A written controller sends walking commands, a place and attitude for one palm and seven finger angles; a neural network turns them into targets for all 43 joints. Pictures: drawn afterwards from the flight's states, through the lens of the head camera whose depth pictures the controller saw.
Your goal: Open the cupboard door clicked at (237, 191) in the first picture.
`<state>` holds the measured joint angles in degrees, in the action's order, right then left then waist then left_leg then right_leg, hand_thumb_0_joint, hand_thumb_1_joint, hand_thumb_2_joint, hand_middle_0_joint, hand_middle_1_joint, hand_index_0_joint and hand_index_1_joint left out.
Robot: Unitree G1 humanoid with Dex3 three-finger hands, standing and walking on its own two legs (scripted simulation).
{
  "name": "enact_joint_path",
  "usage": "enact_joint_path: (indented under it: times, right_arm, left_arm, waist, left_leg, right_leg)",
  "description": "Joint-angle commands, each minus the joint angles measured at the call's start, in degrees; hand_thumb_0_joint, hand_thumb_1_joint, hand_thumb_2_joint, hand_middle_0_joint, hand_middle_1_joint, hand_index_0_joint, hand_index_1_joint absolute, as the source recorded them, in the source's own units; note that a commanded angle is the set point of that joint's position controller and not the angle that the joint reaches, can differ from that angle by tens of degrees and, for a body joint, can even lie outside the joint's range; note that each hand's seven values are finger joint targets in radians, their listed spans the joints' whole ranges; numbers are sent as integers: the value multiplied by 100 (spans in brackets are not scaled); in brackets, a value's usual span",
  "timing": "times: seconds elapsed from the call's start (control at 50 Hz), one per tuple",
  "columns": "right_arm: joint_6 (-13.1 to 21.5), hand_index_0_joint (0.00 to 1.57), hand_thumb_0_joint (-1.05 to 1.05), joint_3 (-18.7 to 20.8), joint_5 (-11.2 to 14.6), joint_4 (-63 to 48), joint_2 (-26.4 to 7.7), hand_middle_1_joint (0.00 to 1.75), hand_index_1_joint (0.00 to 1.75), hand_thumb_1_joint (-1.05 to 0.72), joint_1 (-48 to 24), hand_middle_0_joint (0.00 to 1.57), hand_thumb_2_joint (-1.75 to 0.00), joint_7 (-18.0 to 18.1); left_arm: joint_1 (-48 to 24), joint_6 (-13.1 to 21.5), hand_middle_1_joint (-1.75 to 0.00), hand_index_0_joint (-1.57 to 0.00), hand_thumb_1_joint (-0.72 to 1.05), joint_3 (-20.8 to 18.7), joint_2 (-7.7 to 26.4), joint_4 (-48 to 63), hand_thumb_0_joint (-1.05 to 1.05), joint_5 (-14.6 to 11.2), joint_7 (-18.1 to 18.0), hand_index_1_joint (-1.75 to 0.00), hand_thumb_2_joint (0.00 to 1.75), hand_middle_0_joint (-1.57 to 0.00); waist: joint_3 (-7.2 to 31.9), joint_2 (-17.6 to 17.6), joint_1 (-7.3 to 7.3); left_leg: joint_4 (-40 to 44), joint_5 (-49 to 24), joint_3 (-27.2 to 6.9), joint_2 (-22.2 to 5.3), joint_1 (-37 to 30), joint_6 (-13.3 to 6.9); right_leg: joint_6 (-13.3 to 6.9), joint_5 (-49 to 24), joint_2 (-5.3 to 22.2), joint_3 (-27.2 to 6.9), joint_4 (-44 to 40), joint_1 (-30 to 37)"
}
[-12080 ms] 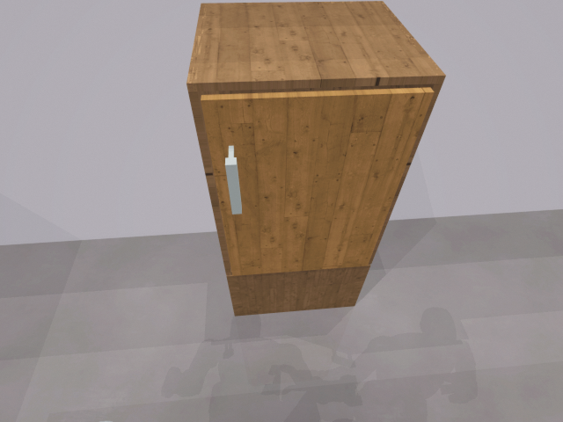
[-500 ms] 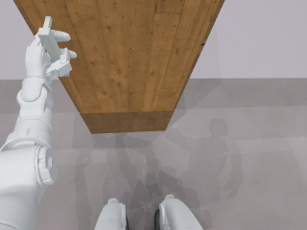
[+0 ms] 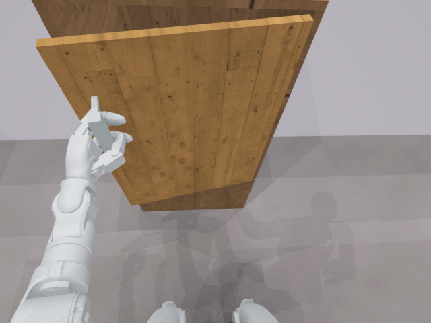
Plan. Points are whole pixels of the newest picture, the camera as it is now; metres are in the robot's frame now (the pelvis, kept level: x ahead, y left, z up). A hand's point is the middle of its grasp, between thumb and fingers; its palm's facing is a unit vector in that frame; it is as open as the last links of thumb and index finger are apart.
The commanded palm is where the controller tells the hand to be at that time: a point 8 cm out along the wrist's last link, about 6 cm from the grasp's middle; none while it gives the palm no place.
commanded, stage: pull the door open along its arc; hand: left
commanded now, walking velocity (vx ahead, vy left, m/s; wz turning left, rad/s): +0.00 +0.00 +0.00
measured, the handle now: (106, 133) +0.46 +0.20 +0.05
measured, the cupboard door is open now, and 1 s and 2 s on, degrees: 11 43 44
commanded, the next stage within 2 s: open thumb and fingers to let go in 0.50 s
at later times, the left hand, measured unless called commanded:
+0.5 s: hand (178, 235) +0.26 +0.06 +0.05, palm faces +0.35 -0.94 +0.00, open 5.7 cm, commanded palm +0.19 +0.09 +0.04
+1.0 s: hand (191, 242) +0.25 +0.04 +0.05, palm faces +0.41 -0.91 +0.00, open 9.7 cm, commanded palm +0.20 +0.09 +0.04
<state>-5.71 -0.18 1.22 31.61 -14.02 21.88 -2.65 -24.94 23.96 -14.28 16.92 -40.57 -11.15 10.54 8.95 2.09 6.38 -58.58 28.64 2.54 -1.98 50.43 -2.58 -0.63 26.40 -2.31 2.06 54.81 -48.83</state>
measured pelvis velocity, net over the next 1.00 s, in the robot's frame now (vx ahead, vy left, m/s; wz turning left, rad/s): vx -0.02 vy -0.07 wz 0.10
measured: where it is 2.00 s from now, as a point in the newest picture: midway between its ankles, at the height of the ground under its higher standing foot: outside the picture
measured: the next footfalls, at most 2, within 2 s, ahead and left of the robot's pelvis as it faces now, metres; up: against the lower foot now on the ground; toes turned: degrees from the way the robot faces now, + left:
none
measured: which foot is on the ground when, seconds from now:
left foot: down 0.00-1.00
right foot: down 0.00-1.00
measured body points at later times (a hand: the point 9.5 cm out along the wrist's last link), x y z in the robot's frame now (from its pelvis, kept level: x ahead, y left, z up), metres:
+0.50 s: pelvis -0.01 -0.03 +0.00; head +0.03 -0.03 +0.45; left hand +0.24 +0.10 +0.05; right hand +0.20 -0.21 -0.09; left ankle -0.01 +0.09 -0.67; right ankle -0.01 -0.12 -0.67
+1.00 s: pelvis -0.02 -0.07 +0.00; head +0.02 -0.09 +0.44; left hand +0.22 +0.08 +0.05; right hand +0.16 -0.28 -0.11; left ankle -0.01 +0.09 -0.67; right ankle -0.01 -0.12 -0.67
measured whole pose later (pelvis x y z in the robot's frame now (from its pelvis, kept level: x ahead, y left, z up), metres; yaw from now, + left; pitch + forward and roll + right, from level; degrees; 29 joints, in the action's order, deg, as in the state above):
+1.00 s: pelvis -0.02 -0.07 +0.00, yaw +6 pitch +13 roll +2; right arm 1.4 0.6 -3.4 32.0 -11.4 12.6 -0.7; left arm 10.7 19.5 11.5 -4.5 -7.3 3.2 -28.2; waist 9.1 1.9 0.9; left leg -58.3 26.5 -2.2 -0.3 44.9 2.1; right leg -5.8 29.3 -0.8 6.8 59.9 -44.0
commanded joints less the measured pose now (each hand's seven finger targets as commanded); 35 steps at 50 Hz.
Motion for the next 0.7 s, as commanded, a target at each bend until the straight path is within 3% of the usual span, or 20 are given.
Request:
enact_joint_path:
  times: [0.0,0.04,0.08,0.1,0.12,0.18,0.2,0.26,0.28,0.38,0.44,0.48,0.5,0.56,0.58,0.6,0.68]
  right_arm:
    - [421,20,0,348,-66,-646,-679,30,30,-90,8,20,-90,-8]
    - [472,20,0,353,-172,-589,-626,30,30,-90,-103,20,-90,-92]
    - [484,20,0,372,-273,-616,-566,30,30,-90,-232,20,-90,-156]
    - [487,20,0,376,-331,-627,-559,30,30,-90,-278,20,-90,-170]
    - [467,20,0,364,-359,-656,-506,30,30,-90,-383,20,-90,-190]
    - [434,20,0,366,-437,-689,-437,30,30,-90,-658,20,-90,-195]
    - [433,20,0,378,-461,-726,-436,30,30,-90,-670,20,-90,-171]
    - [443,20,0,338,-433,-824,-341,30,30,-90,-982,20,-90,-98]
    - [464,20,0,323,-438,-844,-313,30,30,-90,-1031,20,-90,-67]
    - [636,20,0,208,-434,-1014,-167,30,30,-90,-1302,20,-90,29]
    - [769,20,0,135,-401,-1122,-75,30,30,-90,-1470,20,-90,1]
    - [833,20,0,106,-392,-1182,-45,30,30,-90,-1560,20,-90,-2]
    - [838,20,0,82,-394,-1182,-54,30,30,-90,-1548,20,-90,11]
    - [883,20,0,58,-432,-1087,-46,30,30,-90,-1653,20,-90,66]
    - [890,20,0,41,-457,-995,-71,30,30,-90,-1648,20,-90,105]
    - [899,20,0,59,-464,-953,-52,30,30,-90,-1675,20,-90,134]
    - [959,20,0,87,-472,-948,-27,30,30,-90,-1595,20,-90,174]
  left_arm:
    - [-37,278,-135,-40,90,-22,-213,2195,0,-292,-1263,-135,90,-40]
    - [259,221,-135,-40,90,337,-699,2483,0,10,-2004,-135,90,-40]
    - [575,241,-135,-40,90,644,-1048,2927,0,404,-2676,-135,90,-40]
    - [696,223,-135,-40,90,748,-1131,3010,0,627,-3007,-135,90,-40]
    - [834,180,-135,-40,90,979,-1374,3048,0,858,-3304,-135,90,-40]
    - [878,57,-135,-40,90,1618,-1863,3298,0,1485,-3980,-135,90,-40]
    - [1128,10,-135,-40,90,1718,-1886,3314,0,1613,-4064,-135,90,-40]
    - [1300,-74,-135,-40,90,2433,-2402,3756,0,1792,-4102,-135,90,-40]
    - [1376,-96,-135,-40,90,2585,-2512,3884,0,1805,-4114,-135,90,-40]
    - [2382,-186,-135,-40,90,3145,-2885,4327,0,1847,-4083,-135,90,-40]
    - [3198,-259,-135,-40,90,3475,-3123,4730,0,1844,-4021,-135,90,-40]
    - [3918,-329,-135,-40,90,3348,-2990,4995,0,1730,-3997,-135,90,-40]
    - [3858,-386,-135,-40,90,3318,-2935,5005,0,1740,-4015,-135,90,-40]
    - [3183,-431,-135,-40,90,3138,-2848,4891,0,1742,-4168,-135,90,-40]
    - [2606,-419,-135,-40,90,2971,-2686,4769,0,1745,-4252,-135,90,-40]
    - [2545,-385,-134,-40,83,2800,-2562,4750,0,1749,-4293,-134,87,-40]
    - [2687,-301,-131,-38,55,2766,-2529,4624,0,1712,-4227,-131,75,-38]
  waist:
    - [2145,159,-615]
    - [1956,44,-520]
    - [2018,42,-572]
    - [2003,-149,-554]
    - [1842,-168,-566]
    - [1846,-177,-511]
    - [1834,-488,-495]
    - [1686,-318,-446]
    - [1681,-423,-431]
    - [1377,-505,-464]
    - [1254,-326,-515]
    - [1263,-429,-635]
    - [1142,-441,-620]
    - [883,-452,-528]
    - [773,-512,-438]
    - [755,-477,-515]
    - [1137,-651,-547]
  left_leg:
    - [637,-3518,-313,71,-1779,256]
    - [584,-3488,-316,46,-1763,300]
    - [557,-3499,-338,37,-1807,336]
    - [518,-3418,-357,47,-1735,315]
    - [556,-3259,-367,57,-1647,320]
    - [561,-2746,-393,111,-1625,300]
    - [568,-2589,-411,113,-1574,274]
    - [662,-2244,-399,130,-1722,256]
    - [690,-2127,-423,137,-1733,250]
    - [750,-1794,-428,193,-1645,206]
    - [742,-1744,-417,224,-1644,193]
    - [740,-1699,-397,260,-1587,209]
    - [729,-1680,-415,267,-1491,214]
    - [581,-1268,-421,310,-1286,218]
    - [510,-1077,-437,326,-1162,211]
    - [490,-977,-428,342,-1092,214]
    - [397,-937,-377,392,-961,220]
  right_leg:
    - [-41,-2719,-85,208,-286,1366]
    - [-30,-2641,-46,242,-231,1191]
    - [-54,-2559,-6,238,-145,1206]
    - [-64,-2566,-10,232,-117,1240]
    - [-75,-2487,18,242,-105,1237]
    - [-113,-2225,56,225,-118,1203]
    - [-117,-2202,40,218,-177,1288]
    - [-146,-2003,95,197,-307,1332]
    - [-146,-1928,96,212,-333,1371]
    - [-170,-1747,126,200,-485,1507]
    - [-193,-1734,136,211,-521,1555]
    - [-193,-1809,135,183,-571,1723]
    - [-194,-1811,138,174,-568,1688]
    - [-142,-1384,185,73,-622,1342]
    - [-105,-1148,223,0,-673,1170]
    - [-107,-958,243,-94,-732,1174]
    - [12,-1191,425,-457,-894,1541]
